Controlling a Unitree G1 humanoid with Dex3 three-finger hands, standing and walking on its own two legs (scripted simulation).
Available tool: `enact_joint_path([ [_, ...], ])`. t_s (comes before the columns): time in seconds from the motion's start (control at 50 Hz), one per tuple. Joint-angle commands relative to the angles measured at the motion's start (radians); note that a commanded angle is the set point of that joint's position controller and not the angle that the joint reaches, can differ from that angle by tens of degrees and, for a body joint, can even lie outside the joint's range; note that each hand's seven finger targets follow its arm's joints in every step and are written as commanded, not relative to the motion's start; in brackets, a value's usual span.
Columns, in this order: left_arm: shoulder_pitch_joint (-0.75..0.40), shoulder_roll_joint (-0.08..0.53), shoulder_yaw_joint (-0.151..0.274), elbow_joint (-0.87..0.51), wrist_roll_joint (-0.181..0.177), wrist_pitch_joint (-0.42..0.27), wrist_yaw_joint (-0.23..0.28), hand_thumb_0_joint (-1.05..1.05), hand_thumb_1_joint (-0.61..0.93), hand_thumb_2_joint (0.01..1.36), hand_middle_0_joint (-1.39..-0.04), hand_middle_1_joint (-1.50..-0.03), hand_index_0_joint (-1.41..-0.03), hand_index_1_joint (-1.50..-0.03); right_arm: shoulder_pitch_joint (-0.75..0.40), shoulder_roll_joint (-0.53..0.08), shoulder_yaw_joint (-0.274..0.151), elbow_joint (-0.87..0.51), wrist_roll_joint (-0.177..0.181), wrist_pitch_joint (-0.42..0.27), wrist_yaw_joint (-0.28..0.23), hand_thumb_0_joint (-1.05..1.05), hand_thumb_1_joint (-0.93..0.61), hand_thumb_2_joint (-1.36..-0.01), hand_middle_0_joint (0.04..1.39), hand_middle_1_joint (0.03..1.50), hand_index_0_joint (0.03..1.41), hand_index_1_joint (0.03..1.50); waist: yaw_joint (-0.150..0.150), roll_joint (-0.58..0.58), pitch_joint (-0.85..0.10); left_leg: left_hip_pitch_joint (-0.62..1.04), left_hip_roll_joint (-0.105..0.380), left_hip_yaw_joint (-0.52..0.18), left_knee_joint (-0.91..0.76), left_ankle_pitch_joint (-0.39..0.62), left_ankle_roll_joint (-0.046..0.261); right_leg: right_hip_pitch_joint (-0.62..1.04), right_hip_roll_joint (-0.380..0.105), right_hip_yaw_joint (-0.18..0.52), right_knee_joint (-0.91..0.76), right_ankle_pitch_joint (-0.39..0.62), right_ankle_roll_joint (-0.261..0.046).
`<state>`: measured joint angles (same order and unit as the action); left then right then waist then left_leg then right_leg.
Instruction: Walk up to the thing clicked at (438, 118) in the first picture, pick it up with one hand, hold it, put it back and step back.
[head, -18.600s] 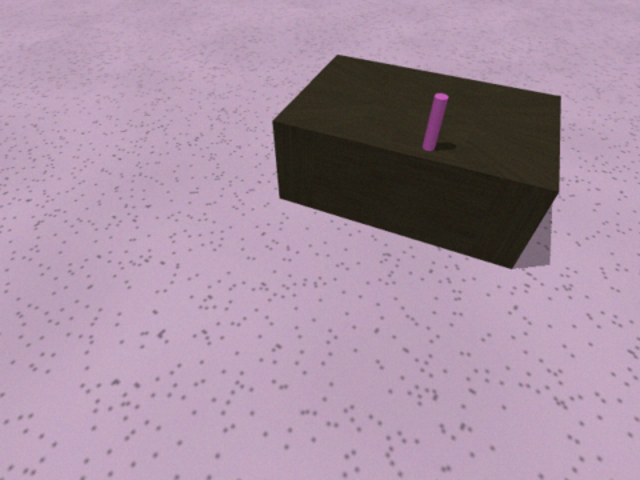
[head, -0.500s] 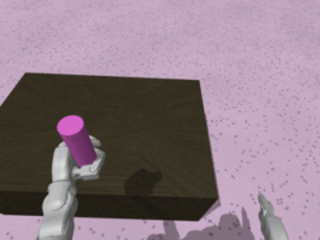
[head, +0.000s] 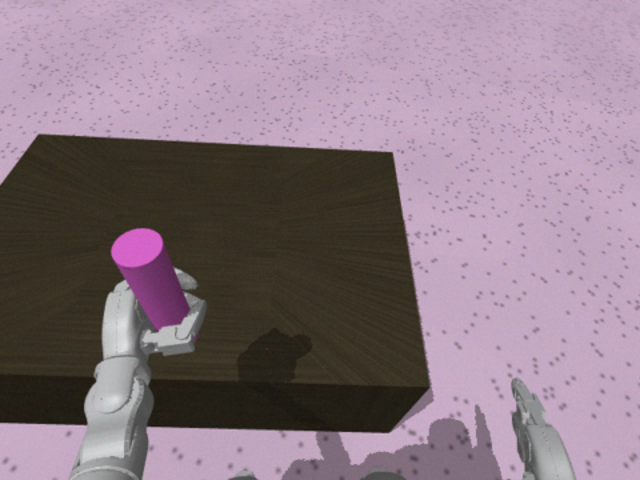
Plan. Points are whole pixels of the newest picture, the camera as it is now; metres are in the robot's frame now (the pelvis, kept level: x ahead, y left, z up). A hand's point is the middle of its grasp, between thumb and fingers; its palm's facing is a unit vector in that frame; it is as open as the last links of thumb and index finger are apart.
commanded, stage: crouch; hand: left
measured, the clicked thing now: (162, 298) +0.33 +0.19 +0.06
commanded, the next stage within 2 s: lower in 1.00 s
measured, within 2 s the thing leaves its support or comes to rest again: neither
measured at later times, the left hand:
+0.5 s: hand (191, 312) +0.38 +0.19 -0.08, palm faces +0.15 -0.99 +0.00, open 6.2 cm
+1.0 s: hand (196, 316) +0.40 +0.20 -0.13, palm faces +0.15 -0.99 -0.01, open 6.2 cm
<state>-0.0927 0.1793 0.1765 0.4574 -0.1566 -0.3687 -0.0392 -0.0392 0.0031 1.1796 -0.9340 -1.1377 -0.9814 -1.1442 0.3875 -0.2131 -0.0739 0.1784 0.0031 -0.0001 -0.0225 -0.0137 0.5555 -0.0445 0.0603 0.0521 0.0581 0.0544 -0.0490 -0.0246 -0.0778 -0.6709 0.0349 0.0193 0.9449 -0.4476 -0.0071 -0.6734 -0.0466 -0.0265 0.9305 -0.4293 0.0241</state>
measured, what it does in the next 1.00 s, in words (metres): lowers itself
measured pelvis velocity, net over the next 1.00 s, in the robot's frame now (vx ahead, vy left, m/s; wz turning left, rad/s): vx -0.03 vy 0.00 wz -0.01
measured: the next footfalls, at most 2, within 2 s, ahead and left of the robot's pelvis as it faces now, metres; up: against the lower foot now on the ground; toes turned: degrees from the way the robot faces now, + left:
none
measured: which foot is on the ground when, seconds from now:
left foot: down 0.00-1.00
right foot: down 0.00-1.00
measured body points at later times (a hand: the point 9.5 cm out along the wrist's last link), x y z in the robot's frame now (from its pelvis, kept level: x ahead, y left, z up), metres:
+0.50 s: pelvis -0.02 +0.00 -0.06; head +0.10 +0.05 +0.37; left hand +0.37 +0.24 -0.08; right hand +0.15 -0.26 -0.04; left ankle +0.01 +0.12 -0.69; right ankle +0.02 -0.13 -0.69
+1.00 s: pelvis -0.03 +0.00 -0.09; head +0.11 +0.06 +0.33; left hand +0.38 +0.25 -0.13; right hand +0.13 -0.27 -0.04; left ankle +0.01 +0.12 -0.69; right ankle +0.02 -0.13 -0.69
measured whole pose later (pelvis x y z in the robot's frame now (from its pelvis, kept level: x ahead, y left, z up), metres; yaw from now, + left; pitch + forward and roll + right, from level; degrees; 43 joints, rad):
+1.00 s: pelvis -0.03 +0.00 -0.09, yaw -1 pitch +25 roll -3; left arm -0.46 0.37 0.41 0.96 -0.08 -0.64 -0.06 -0.04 0.00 1.18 -0.94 -1.13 -0.99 -1.13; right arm 0.47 -0.28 -0.10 -0.23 -0.05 -0.01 0.06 -0.01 0.53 -0.05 0.07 0.05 0.06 0.05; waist -0.24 -0.04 -0.15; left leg -1.29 0.05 -0.04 1.42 -0.58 -0.01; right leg -1.25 -0.03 -0.06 1.36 -0.54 0.02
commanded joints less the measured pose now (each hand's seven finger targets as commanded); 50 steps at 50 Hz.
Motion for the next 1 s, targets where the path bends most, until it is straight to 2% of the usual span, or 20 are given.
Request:
enact_joint_path([
  [0.0, -0.397, 0.155, 0.098, -0.114, -0.017, -0.155, -0.001, 0.000, 0.457, 1.326, -1.393, -1.459, -1.408, -1.459, 0.023, -0.163, -0.101, -0.163, -0.007, -0.060, 0.001, 0.000, 0.573, -0.044, 0.050, 0.051, 0.050, 0.051, -0.042, 0.001, -0.219, 0.054, -0.028, -0.007, -0.095, 0.129, 0.015, 0.035, 0.028, 0.013, -0.090, 0.188, -0.022],
  [0.04, -0.458, 0.168, 0.098, -0.112, -0.007, -0.197, -0.007, 0.000, 0.471, 1.308, -1.381, -1.442, -1.399, -1.438, 0.004, -0.145, -0.072, -0.243, -0.014, -0.072, 0.015, 0.000, 0.576, -0.042, 0.050, 0.050, 0.050, 0.050, -0.045, 0.025, -0.293, 0.058, -0.028, -0.015, -0.070, 0.148, 0.009, 0.025, 0.030, 0.010, -0.057, 0.194, -0.027],
  [0.06, -0.452, 0.218, 0.135, -0.075, -0.003, -0.213, -0.004, 0.000, 0.477, 1.311, -1.394, -1.450, -1.410, -1.447, 0.007, -0.167, -0.088, -0.266, -0.015, -0.070, 0.017, 0.000, 0.574, -0.043, 0.050, 0.050, 0.050, 0.050, -0.037, 0.029, -0.328, 0.053, -0.032, -0.012, -0.054, 0.156, 0.009, 0.045, 0.029, 0.015, -0.049, 0.203, -0.027],
  [0.12, -0.498, 0.202, 0.131, -0.034, -0.007, -0.262, -0.016, 0.000, 0.476, 1.316, -1.411, -1.470, -1.431, -1.465, 0.041, -0.160, -0.088, -0.298, -0.028, -0.068, 0.029, 0.000, 0.566, -0.045, 0.050, 0.050, 0.050, 0.050, -0.049, 0.074, -0.396, 0.034, -0.036, -0.015, -0.008, 0.198, 0.002, 0.018, 0.029, 0.016, -0.003, 0.235, -0.032],
  [0.16, -0.526, 0.236, 0.151, 0.002, -0.001, -0.282, -0.017, 0.000, 0.490, 1.312, -1.412, -1.464, -1.429, -1.459, 0.040, -0.191, -0.110, -0.299, -0.033, -0.071, 0.032, 0.000, 0.559, -0.047, 0.050, 0.050, 0.050, 0.050, -0.052, 0.095, -0.437, 0.026, -0.031, -0.024, 0.026, 0.237, 0.000, -0.023, 0.032, 0.014, 0.030, 0.251, -0.037],
  [0.22, -0.605, 0.243, 0.135, -0.012, 0.012, -0.319, -0.013, 0.000, 0.462, 1.304, -1.421, -1.467, -1.438, -1.463, 0.021, -0.173, -0.087, -0.372, -0.043, -0.074, 0.043, 0.000, 0.551, -0.049, 0.050, 0.050, 0.050, 0.050, -0.061, 0.137, -0.508, 0.017, -0.026, -0.041, 0.061, 0.266, -0.010, -0.062, 0.038, 0.001, 0.080, 0.250, -0.044],
  [0.26, -0.593, 0.278, 0.168, 0.073, 0.016, -0.328, -0.008, 0.000, 0.438, 1.289, -1.420, -1.464, -1.438, -1.459, 0.043, -0.204, -0.116, -0.368, -0.045, -0.070, 0.043, 0.000, 0.540, -0.051, 0.050, 0.050, 0.050, 0.050, -0.068, 0.136, -0.495, -0.010, -0.025, -0.047, 0.079, 0.243, -0.011, -0.100, 0.043, -0.003, 0.100, 0.223, -0.046],
  [0.28, -0.621, 0.261, 0.148, 0.063, 0.020, -0.338, -0.011, 0.000, 0.439, 1.295, -1.415, -1.461, -1.431, -1.458, 0.037, -0.188, -0.099, -0.392, -0.046, -0.072, 0.046, 0.000, 0.544, -0.051, 0.050, 0.050, 0.050, 0.050, -0.079, 0.141, -0.501, -0.031, -0.026, -0.046, 0.089, 0.223, -0.010, -0.109, 0.044, -0.002, 0.109, 0.216, -0.045],
  [0.32, -0.659, 0.274, 0.162, 0.064, 0.020, -0.350, -0.004, 0.000, 0.459, 1.281, -1.410, -1.452, -1.429, -1.445, 0.053, -0.191, -0.101, -0.420, -0.048, -0.067, 0.048, 0.000, 0.548, -0.049, 0.050, 0.050, 0.050, 0.050, -0.087, 0.149, -0.509, -0.054, -0.028, -0.049, 0.092, 0.162, -0.010, -0.130, 0.049, -0.007, 0.117, 0.173, -0.045],
  [0.38, -0.593, 0.293, 0.205, 0.178, 0.028, -0.353, 0.003, 0.000, 0.482, 1.282, -1.410, -1.451, -1.430, -1.442, 0.107, -0.211, -0.122, -0.400, -0.052, -0.055, 0.056, 0.000, 0.552, -0.048, 0.050, 0.050, 0.050, 0.050, -0.088, 0.164, -0.496, -0.082, -0.025, -0.060, 0.116, 0.184, -0.016, -0.193, 0.053, -0.021, 0.156, 0.163, -0.050],
  [0.42, -0.641, 0.269, 0.168, 0.147, 0.036, -0.364, -0.005, 0.000, 0.524, 1.283, -1.434, -1.458, -1.453, -1.449, 0.110, -0.206, -0.117, -0.453, -0.050, -0.058, 0.061, 0.000, 0.549, -0.048, 0.050, 0.050, 0.050, 0.050, -0.108, 0.163, -0.520, -0.071, -0.021, -0.064, 0.137, 0.220, -0.017, -0.209, 0.058, -0.026, 0.179, 0.189, -0.050],
  [0.46, -0.658, 0.314, 0.192, 0.148, 0.044, -0.367, -0.011, 0.000, 0.536, 1.307, -1.460, -1.481, -1.476, -1.475, 0.121, -0.217, -0.133, -0.467, -0.046, -0.056, 0.061, 0.000, 0.547, -0.049, 0.050, 0.050, 0.050, 0.050, -0.118, 0.184, -0.542, -0.088, -0.025, -0.057, 0.166, 0.243, -0.013, -0.207, 0.054, -0.019, 0.193, 0.214, -0.048],
  [0.5, -0.654, 0.300, 0.190, 0.185, 0.043, -0.366, -0.023, 0.000, 0.508, 1.311, -1.448, -1.478, -1.464, -1.473, 0.118, -0.200, -0.112, -0.472, -0.047, -0.055, 0.067, 0.000, 0.548, -0.049, 0.050, 0.050, 0.050, 0.050, -0.117, 0.178, -0.523, -0.128, -0.024, -0.063, 0.178, 0.244, -0.013, -0.228, 0.056, -0.022, 0.211, 0.213, -0.050],
  [0.6, -0.687, 0.336, 0.219, 0.185, 0.038, -0.371, -0.025, 0.000, 0.486, 1.304, -1.418, -1.459, -1.435, -1.454, 0.114, -0.213, -0.124, -0.528, -0.046, -0.055, 0.070, 0.000, 0.550, -0.049, 0.051, 0.050, 0.050, 0.050, -0.128, 0.196, -0.583, -0.134, -0.021, -0.073, 0.219, 0.277, -0.011, -0.254, 0.058, -0.024, 0.248, 0.225, -0.051],
  [0.64, -0.696, 0.351, 0.231, 0.189, 0.037, -0.376, -0.024, 0.000, 0.480, 1.301, -1.415, -1.455, -1.432, -1.450, 0.119, -0.229, -0.147, -0.524, -0.043, -0.054, 0.067, 0.000, 0.547, -0.050, 0.051, 0.050, 0.050, 0.050, -0.138, 0.181, -0.577, -0.175, -0.026, -0.067, 0.235, 0.238, -0.004, -0.247, 0.057, -0.014, 0.251, 0.218, -0.048],
  [0.76, -0.748, 0.382, 0.242, 0.184, 0.047, -0.384, -0.018, 0.000, 0.492, 1.285, -1.390, -1.434, -1.409, -1.427, 0.113, -0.232, -0.153, -0.578, -0.041, -0.055, 0.063, 0.000, 0.552, -0.048, 0.051, 0.050, 0.050, 0.050, -0.157, 0.207, -0.564, -0.220, -0.028, -0.066, 0.228, 0.074, -0.003, -0.287, 0.055, 0.000, 0.243, 0.092, -0.047],
  [0.8, -0.724, 0.379, 0.258, 0.234, 0.047, -0.379, -0.015, 0.000, 0.501, 1.292, -1.404, -1.448, -1.425, -1.439, 0.133, -0.216, -0.138, -0.549, -0.041, -0.054, 0.066, 0.000, 0.549, -0.048, 0.051, 0.050, 0.050, 0.050, -0.155, 0.206, -0.542, -0.242, -0.027, -0.070, 0.237, 0.089, -0.002, -0.311, 0.057, -0.006, 0.258, 0.096, -0.049],
  [0.86, -0.742, 0.400, 0.255, 0.212, 0.051, -0.380, -0.021, 0.000, 0.487, 1.289, -1.395, -1.437, -1.412, -1.431, 0.136, -0.225, -0.140, -0.575, -0.042, -0.057, 0.065, 0.000, 0.549, -0.049, 0.051, 0.050, 0.051, 0.050, -0.164, 0.232, -0.597, -0.204, -0.025, -0.069, 0.261, 0.144, -0.001, -0.320, 0.059, -0.010, 0.272, 0.137, -0.049],
  [0.9, -0.738, 0.396, 0.261, 0.236, 0.050, -0.378, -0.021, 0.000, 0.482, 1.287, -1.393, -1.436, -1.412, -1.429, 0.131, -0.234, -0.154, -0.562, -0.042, -0.056, 0.062, 0.000, 0.550, -0.049, 0.051, 0.050, 0.051, 0.050, -0.167, 0.226, -0.557, -0.244, -0.026, -0.072, 0.257, 0.110, -0.002, -0.340, 0.059, -0.010, 0.277, 0.110, -0.050],
  [0.98, -0.736, 0.403, 0.271, 0.222, 0.051, -0.382, -0.015, 0.000, 0.508, 1.304, -1.402, -1.446, -1.420, -1.440, 0.122, -0.234, -0.155, -0.588, -0.041, -0.059, 0.064, 0.000, 0.550, -0.049, 0.051, 0.050, 0.050, 0.050, -0.164, 0.231, -0.582, -0.243, -0.025, -0.074, 0.265, 0.118, -0.003, -0.351, 0.062, -0.015, 0.293, 0.112, -0.052],
])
